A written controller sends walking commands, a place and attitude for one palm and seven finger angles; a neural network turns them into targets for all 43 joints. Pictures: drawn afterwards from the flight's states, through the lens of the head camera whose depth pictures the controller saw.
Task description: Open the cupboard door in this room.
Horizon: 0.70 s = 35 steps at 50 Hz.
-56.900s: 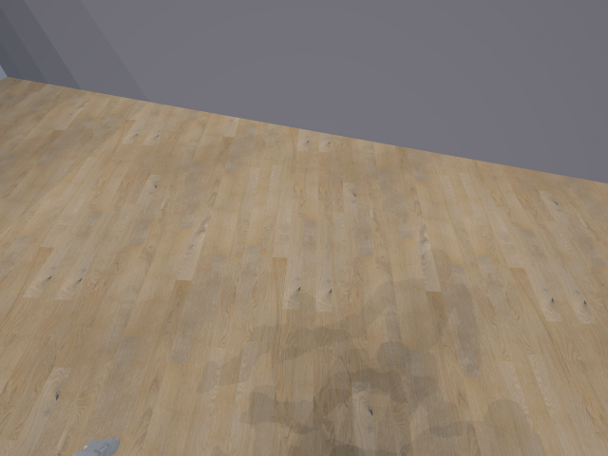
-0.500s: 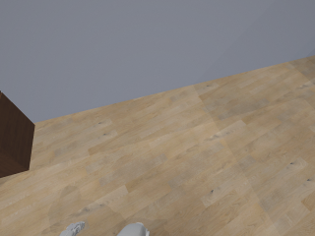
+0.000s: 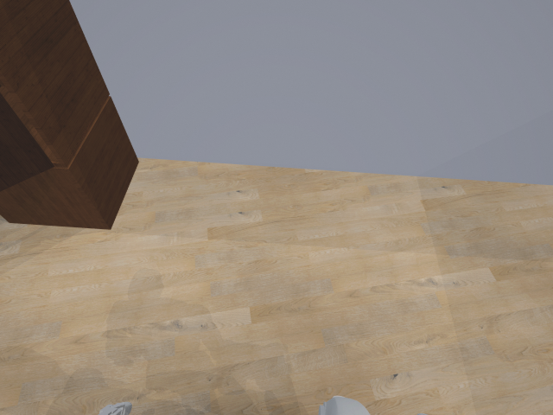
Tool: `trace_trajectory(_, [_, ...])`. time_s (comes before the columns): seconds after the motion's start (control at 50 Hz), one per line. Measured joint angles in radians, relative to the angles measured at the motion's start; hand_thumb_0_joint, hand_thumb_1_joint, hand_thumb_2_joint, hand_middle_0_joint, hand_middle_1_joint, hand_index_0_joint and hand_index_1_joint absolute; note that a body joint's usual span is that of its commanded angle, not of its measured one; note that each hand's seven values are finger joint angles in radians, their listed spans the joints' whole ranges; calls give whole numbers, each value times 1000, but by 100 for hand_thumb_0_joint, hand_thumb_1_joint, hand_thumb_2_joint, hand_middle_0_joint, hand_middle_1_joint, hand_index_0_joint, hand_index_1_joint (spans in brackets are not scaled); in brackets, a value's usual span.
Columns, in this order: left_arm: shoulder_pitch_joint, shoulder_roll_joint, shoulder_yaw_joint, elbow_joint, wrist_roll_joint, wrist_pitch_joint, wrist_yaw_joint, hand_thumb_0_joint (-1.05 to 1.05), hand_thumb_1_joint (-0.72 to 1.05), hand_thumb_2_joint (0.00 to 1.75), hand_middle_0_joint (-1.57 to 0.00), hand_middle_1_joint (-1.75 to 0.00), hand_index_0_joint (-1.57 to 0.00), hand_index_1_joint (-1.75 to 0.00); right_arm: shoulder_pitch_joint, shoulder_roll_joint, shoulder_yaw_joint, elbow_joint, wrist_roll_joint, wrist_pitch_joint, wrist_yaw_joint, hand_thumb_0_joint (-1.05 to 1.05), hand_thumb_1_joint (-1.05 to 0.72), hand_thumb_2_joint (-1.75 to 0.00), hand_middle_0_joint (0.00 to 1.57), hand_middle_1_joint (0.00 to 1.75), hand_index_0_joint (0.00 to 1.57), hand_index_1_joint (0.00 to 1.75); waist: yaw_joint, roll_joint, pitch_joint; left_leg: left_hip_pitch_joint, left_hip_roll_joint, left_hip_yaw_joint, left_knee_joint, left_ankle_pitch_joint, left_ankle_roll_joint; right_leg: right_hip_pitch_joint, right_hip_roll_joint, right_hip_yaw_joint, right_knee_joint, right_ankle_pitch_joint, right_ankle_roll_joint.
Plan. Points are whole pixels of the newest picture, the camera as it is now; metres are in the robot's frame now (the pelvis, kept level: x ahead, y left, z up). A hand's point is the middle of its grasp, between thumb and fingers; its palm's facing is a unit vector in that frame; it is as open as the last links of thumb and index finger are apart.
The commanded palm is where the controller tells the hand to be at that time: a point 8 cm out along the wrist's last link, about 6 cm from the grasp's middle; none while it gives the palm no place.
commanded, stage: turn to face it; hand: left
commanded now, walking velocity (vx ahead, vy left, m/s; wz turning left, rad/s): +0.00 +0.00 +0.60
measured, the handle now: out of the picture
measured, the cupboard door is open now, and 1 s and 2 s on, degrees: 45 45 45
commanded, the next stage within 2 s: take the last steps up to it in 1.10 s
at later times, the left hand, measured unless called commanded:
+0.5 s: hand out of the picture -0.01 +0.16 -0.16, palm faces +0.35 -0.91 -0.23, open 7.3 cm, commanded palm none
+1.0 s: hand out of the picture +0.01 +0.18 -0.15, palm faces +0.54 -0.79 -0.28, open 7.4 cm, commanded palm none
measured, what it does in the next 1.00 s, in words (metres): steps on the spot, turning left: right foot, then left foot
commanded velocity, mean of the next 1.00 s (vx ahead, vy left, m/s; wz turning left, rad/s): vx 0.00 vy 0.00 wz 0.52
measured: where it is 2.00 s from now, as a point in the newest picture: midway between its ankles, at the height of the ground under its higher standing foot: outside the picture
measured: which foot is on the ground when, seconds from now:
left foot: down 0.00-0.14, up 0.16-0.54, down 0.56-0.96, up 0.98-1.00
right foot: up 0.00-0.12, down 0.14-0.56, up 0.58-0.94, down 0.96-1.00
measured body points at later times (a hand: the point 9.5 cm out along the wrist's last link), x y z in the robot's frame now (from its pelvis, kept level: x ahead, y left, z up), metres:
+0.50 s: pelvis +0.01 -0.04 +0.00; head +0.06 -0.02 +0.45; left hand -0.03 +0.21 -0.15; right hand +0.19 -0.25 -0.14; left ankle -0.04 +0.08 -0.71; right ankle +0.02 -0.15 -0.73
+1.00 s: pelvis +0.04 -0.05 -0.01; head +0.09 -0.04 +0.44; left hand -0.02 +0.22 -0.13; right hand +0.23 -0.22 -0.17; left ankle -0.04 +0.06 -0.72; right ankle +0.09 -0.14 -0.74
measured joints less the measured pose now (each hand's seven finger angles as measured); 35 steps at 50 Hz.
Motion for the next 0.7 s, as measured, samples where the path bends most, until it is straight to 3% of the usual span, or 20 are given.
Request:
trace_trajectory(0.08, [-21, -7, -5, -24, -3, -7, -1, 1, 91, 90, -20, -29, -20, -30, 21, -3, -6, 10, -4, 12, 4, 0, -90, -90, 20, 30, 20, 30, -17, 32, -7, -8, -2, -49, -3, 9, -19, 62, 27, 6, -189, 1, -7])
trace_trajectory(0.14, [-21, -12, -12, -46, -4, -28, -1, 1, 91, 90, -20, -29, -20, -30, 38, -9, -16, 15, 2, 25, 7, 0, -90, -90, 20, 30, 20, 30, -25, 46, -19, -41, -15, -87, 48, -12, -43, 167, 46, -4, -426, 93, -19])
trace_trajectory(0.18, [-23, -30, -19, -48, 4, -45, 5, 1, 91, 90, -20, -29, -20, -30, 35, -25, -29, 23, 8, 34, 9, 1, -90, -90, 20, 30, 20, 30, -27, 71, -9, -96, -18, -90, 191, -143, -46, 175, 48, -31, -431, 111, -66])
trace_trajectory(0.22, [-14, -48, -30, -50, 5, -50, 10, 1, 91, 90, -20, -29, -20, -30, 29, -37, -38, 33, 7, 46, 12, 1, -91, -90, 20, 30, 20, 30, -31, 74, 1, -165, -28, -58, 416, -227, -51, 193, 31, -60, -432, 108, -94])
trace_trajectory(0.26, [1, -63, -35, -47, 4, -49, 14, 1, 91, 90, -20, -30, -20, -30, 22, -45, -43, 40, 6, 53, 18, 1, -91, -90, 20, 30, 20, 30, -35, 69, 6, -211, -16, -19, 577, -204, -63, 223, 15, -85, -466, 119, -101])
trace_trajectory(0.3, [17, -72, -40, -39, 4, -48, 15, 1, 91, 90, -20, -30, -20, -30, 16, -46, -44, 41, 7, 57, 24, 1, -91, -90, 20, 30, 20, 30, -40, 55, 7, -226, 3, 11, 631, -174, -76, 249, 1, -111, -503, 133, -102])
trace_trajectory(0.38, [42, -83, -46, -23, 7, -51, 12, 1, 91, 90, -20, -30, -20, -30, 4, -40, -39, 42, 10, 60, 30, 1, -91, -90, 19, 30, 20, 30, -35, 23, 9, -191, 33, 51, 526, -175, -90, 278, -27, -166, -541, 142, -99])
trace_trajectory(0.46, [61, -72, -38, -10, 11, -55, 9, 1, 92, 90, -20, -30, -21, -30, -25, -32, -30, 38, 14, 55, 31, 1, -91, -90, 19, 30, 19, 30, -12, -2, 21, -117, 41, 85, 332, -201, -83, 279, -54, -217, -518, 122, -88])
trace_trajectory(0.54, [88, -41, -23, 8, 8, -48, 3, 1, 91, 90, -20, -30, -21, -30, -55, -27, -19, 13, 14, 36, 32, 1, -91, -90, 19, 30, 19, 30, 4, -22, 21, -17, 30, 122, 103, -98, -58, 252, -86, -263, -428, 69, -64])
trace_trajectory(0.56, [99, -34, -18, 11, 4, -42, 0, 1, 91, 90, -20, -30, -21, -30, -57, -32, -18, 1, 12, 26, 33, 1, -91, -90, 19, 30, 19, 30, 2, -15, 11, -4, 32, 111, 59, -18, -27, 223, -91, -266, -370, 48, -52])
trace_trajectory(0.62, [82, -1, -7, 32, 3, -1, 6, 1, 91, 90, -20, -30, -20, -30, -65, -18, -13, -15, 6, 4, 21, 0, -91, -90, 19, 30, 20, 30, 7, -32, 14, -34, 14, 90, 118, -66, 25, 103, -67, -132, -98, -111, -20])
trace_trajectory(0.7, [48, 14, 3, 36, 4, 10, 3, 1, 91, 90, -20, -29, -20, -30, -39, -7, -3, -13, 2, -2, 2, 0, -91, -90, 20, 30, 20, 30, 10, -19, 0, -9, 5, 45, 50, -46, 18, 7, -26, -35, 55, -29, -5])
